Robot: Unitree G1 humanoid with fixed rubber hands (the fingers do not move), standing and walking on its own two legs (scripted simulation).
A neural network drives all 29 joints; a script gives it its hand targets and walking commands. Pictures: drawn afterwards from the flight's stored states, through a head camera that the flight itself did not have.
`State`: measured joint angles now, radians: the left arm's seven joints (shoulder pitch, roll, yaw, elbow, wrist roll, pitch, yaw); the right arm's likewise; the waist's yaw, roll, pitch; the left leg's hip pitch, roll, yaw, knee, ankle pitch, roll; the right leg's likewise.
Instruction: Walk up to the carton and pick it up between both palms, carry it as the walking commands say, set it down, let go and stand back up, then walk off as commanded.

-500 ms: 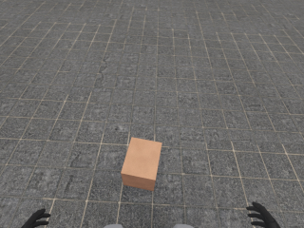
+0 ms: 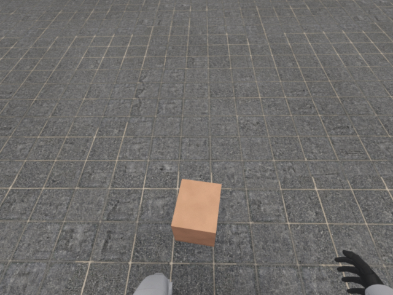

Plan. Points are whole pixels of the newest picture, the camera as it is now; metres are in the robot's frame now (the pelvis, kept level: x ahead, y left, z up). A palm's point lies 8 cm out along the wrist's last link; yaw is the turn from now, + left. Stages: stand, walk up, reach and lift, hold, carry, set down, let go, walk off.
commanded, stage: walk up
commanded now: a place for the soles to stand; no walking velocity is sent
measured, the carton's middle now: (198, 212) +0.55 +0.02 -0.66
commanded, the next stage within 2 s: none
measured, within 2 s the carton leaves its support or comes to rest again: neither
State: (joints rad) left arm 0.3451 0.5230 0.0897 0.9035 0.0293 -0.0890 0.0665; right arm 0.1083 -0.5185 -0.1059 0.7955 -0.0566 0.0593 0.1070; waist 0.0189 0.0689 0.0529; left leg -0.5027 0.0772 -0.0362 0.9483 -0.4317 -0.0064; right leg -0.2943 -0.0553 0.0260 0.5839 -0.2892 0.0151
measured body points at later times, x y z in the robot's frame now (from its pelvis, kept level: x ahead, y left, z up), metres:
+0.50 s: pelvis +0.06 +0.09 -0.02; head +0.07 +0.08 +0.43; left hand +0.21 +0.41 -0.10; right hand +0.09 -0.25 -0.12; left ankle +0.10 +0.22 -0.73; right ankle +0.08 -0.01 -0.73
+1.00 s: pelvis +0.08 +0.10 +0.01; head +0.09 +0.10 +0.46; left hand +0.28 +0.39 -0.10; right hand +0.15 -0.25 -0.09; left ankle +0.10 +0.22 -0.73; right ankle +0.08 -0.01 -0.73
